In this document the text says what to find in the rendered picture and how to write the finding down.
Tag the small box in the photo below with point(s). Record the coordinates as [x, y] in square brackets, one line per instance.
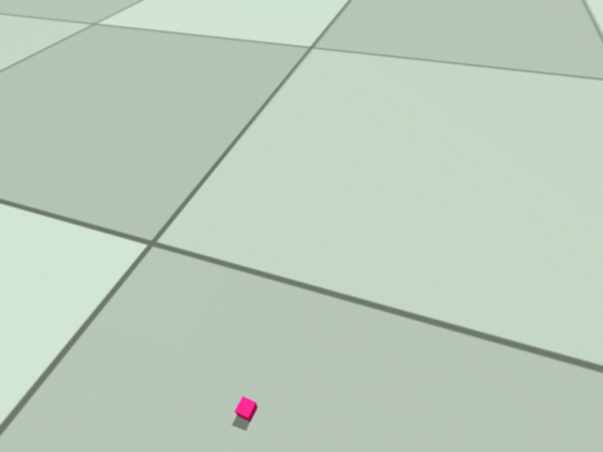
[246, 409]

